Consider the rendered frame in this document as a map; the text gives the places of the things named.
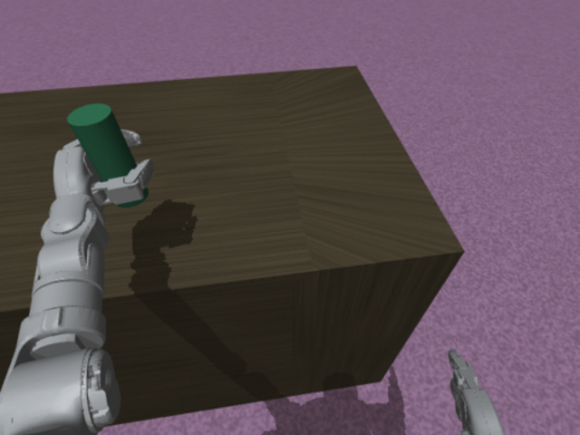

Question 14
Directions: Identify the right robot hand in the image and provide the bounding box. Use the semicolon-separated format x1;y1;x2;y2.
449;349;505;435

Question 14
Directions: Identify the left robot hand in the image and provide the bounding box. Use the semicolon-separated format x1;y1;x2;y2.
53;130;154;211

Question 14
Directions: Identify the left robot arm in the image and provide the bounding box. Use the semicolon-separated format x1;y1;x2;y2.
0;194;121;435

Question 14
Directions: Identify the can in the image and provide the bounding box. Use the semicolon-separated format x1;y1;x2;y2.
67;103;149;208

